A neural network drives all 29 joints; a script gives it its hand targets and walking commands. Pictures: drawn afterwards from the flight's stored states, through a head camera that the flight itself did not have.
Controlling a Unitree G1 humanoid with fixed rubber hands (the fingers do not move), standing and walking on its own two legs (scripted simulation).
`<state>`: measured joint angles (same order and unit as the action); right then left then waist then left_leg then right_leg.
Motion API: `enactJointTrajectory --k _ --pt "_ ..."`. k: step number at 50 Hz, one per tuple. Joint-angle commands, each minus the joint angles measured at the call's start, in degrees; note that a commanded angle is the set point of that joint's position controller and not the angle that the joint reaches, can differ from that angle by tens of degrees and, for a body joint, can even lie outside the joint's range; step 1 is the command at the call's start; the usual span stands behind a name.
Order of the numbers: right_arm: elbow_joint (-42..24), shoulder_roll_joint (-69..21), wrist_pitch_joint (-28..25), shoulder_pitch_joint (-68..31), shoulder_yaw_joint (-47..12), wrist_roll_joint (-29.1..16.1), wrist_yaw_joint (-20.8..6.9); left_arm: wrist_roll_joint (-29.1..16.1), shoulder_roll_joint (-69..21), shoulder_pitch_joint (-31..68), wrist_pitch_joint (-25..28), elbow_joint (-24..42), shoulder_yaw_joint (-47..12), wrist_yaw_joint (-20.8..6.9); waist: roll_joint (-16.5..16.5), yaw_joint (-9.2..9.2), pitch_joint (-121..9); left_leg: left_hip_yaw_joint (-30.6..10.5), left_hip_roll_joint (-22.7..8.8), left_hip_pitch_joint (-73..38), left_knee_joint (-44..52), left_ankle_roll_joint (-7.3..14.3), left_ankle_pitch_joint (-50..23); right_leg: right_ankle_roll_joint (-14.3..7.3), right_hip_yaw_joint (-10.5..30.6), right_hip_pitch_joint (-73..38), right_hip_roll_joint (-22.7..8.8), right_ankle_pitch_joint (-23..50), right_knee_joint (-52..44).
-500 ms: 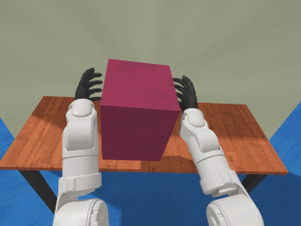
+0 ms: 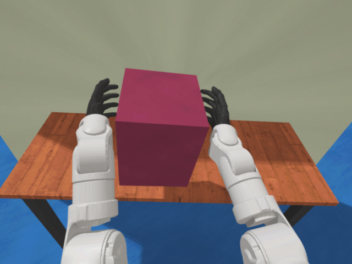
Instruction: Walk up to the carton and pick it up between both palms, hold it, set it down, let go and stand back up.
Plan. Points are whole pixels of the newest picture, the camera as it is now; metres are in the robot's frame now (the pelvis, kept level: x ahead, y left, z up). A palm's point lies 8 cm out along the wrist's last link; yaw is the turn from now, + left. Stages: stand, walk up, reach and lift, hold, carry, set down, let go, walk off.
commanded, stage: hold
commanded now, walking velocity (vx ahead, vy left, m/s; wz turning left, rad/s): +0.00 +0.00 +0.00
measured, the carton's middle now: (157, 130) +0.39 +0.02 +0.12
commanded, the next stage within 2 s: set down in 1.84 s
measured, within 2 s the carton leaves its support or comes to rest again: neither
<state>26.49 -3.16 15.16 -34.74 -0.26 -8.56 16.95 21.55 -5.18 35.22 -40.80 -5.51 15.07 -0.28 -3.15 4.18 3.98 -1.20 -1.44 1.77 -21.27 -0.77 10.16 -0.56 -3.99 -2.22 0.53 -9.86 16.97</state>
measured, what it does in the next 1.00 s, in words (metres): stands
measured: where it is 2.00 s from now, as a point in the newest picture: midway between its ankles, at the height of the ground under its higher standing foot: outside the picture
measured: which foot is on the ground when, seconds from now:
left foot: down 0.00-1.00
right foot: down 0.00-1.00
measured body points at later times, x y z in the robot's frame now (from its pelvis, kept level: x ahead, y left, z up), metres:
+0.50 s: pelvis +0.00 +0.00 +0.00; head -0.04 +0.03 +0.45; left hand +0.37 +0.15 +0.19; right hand +0.36 -0.12 +0.17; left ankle +0.03 +0.12 -0.75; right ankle +0.01 -0.11 -0.75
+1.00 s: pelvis +0.00 +0.00 +0.00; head -0.04 +0.02 +0.45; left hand +0.38 +0.14 +0.19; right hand +0.37 -0.12 +0.17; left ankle +0.03 +0.12 -0.75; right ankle +0.01 -0.11 -0.75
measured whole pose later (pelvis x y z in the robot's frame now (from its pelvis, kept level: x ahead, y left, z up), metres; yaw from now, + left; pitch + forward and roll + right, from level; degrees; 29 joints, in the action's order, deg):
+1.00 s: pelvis +0.00 +0.00 +0.00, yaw +0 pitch -10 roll -1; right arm 27.2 -2.6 14.8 -34.6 -0.7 -9.1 16.6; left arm 22.2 -5.5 35.3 -41.0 -5.9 14.9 -0.1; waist -2.4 4.2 4.6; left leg -0.9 -1.5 1.2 -21.1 -0.7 10.2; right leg -0.5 -3.8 -2.9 0.6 -9.6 16.4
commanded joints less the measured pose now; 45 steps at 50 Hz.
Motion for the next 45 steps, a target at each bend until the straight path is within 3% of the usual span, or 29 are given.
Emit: enactJointTrajectory --k 1,3,9,11,14,15,17,20,27,30,39,41,43,45 --pt "-18.45 -33.07 -4.21 -48.25 -23.82 -3.69 -6.46 -8.90 -34.66 35.01 2.99 4.06 -29.71 -7.49 5.03 0.62 -24.17 2.78 3.06 -10.52 0.78 -0.36 -14.86 3.22 -1.62 -0.85 2.31 10.80 -2.62" --pt "-16.74 -32.37 -3.80 -47.09 -23.06 -3.75 -6.59 -8.44 -34.57 35.07 2.57 3.78 -29.62 -7.59 5.59 1.11 -23.32 3.06 2.88 -10.91 1.14 -0.54 -15.46 3.18 -1.77 -0.56 2.34 10.63 -2.90" --pt "-23.05 -32.49 -4.77 -46.69 -27.25 -5.81 -6.12 -10.14 -36.08 31.93 3.03 8.66 -32.24 -6.92 5.85 0.27 -28.64 1.98 2.96 -14.13 -1.87 -1.52 -25.19 3.19 -1.97 -2.81 3.23 19.07 -1.26" --pt "-23.54 -31.99 -4.73 -46.64 -26.63 -5.78 -5.94 -9.96 -35.65 32.07 3.01 8.51 -32.57 -6.84 5.34 1.09 -27.66 1.67 3.04 -13.72 -2.06 -1.64 -25.16 3.19 -1.99 -2.49 3.24 19.32 -1.60" --pt "-24.11 -32.02 -4.47 -46.35 -26.72 -5.16 -5.72 -9.91 -34.98 31.41 2.87 7.61 -32.11 -7.01 4.01 0.95 -25.75 1.62 2.77 -12.31 -1.33 -1.16 -21.55 3.17 -1.73 -1.88 2.96 16.44 -1.83" --pt "-21.37 -32.23 -3.85 -45.52 -25.92 -4.50 -6.00 -9.46 -34.49 32.86 2.90 6.71 -31.52 -7.03 3.63 1.08 -23.33 1.90 2.95 -11.21 -0.26 -0.84 -18.05 3.36 -1.57 -0.52 2.48 13.16 -2.55" --pt "-21.91 -33.44 -4.08 -45.96 -25.58 -3.93 -6.57 -9.77 -35.44 33.48 3.21 7.54 -31.68 -7.05 4.20 0.27 -25.04 2.13 2.83 -11.27 0.46 -0.48 -16.05 2.81 -1.43 -0.04 2.26 10.52 -2.74" --pt "-22.03 -32.85 -4.68 -47.03 -24.87 -3.51 -7.23 -10.64 -36.53 35.52 3.24 9.21 -33.84 -6.92 5.62 0.77 -27.61 2.04 2.38 -11.83 0.19 -0.92 -17.00 2.40 -2.04 0.40 2.65 9.19 -2.52" --pt "-20.03 -32.14 -4.94 -50.23 -23.08 -3.01 -7.50 -9.77 -36.88 36.00 2.67 4.38 -32.87 -6.42 5.95 0.76 -24.87 2.69 2.24 -10.50 1.26 -0.70 -12.42 2.22 -2.03 2.13 2.60 3.33 -3.02" --pt "-16.00 -32.11 -4.52 -49.99 -20.86 -1.77 -7.72 -8.72 -35.61 36.41 2.42 0.88 -30.13 -7.00 4.56 0.92 -21.87 2.93 2.36 -8.14 2.45 0.48 -7.18 2.11 -1.26 2.03 1.99 0.30 -3.68" --pt "-13.28 -32.15 -4.74 -52.36 -19.16 -1.38 -8.00 -7.29 -35.73 36.69 2.42 -2.81 -27.02 -7.82 4.89 -0.13 -20.97 3.55 2.78 -8.34 3.26 0.62 -7.40 2.60 -1.34 0.71 1.80 1.57 -3.98" --pt "-14.62 -33.40 -5.22 -52.25 -20.58 -1.94 -8.01 -8.07 -36.48 37.92 3.11 1.07 -28.22 -7.72 5.21 -0.58 -24.63 3.53 2.65 -10.24 2.19 0.27 -11.16 2.64 -1.72 -0.33 2.12 4.71 -3.28" --pt "-17.02 -32.98 -5.46 -51.75 -21.62 -2.81 -7.72 -9.27 -36.54 37.42 3.41 2.45 -29.47 -7.36 5.29 0.52 -27.24 2.85 2.79 -11.43 1.02 -0.16 -15.69 2.76 -2.04 -1.33 2.63 9.52 -2.80" --pt "-19.86 -33.00 -5.59 -52.21 -23.05 -4.18 -7.18 -9.66 -36.50 36.32 3.67 3.57 -30.32 -6.99 4.57 0.42 -28.81 2.49 2.96 -12.41 -0.40 -0.70 -18.94 3.33 -2.25 -2.03 2.93 13.51 -1.97"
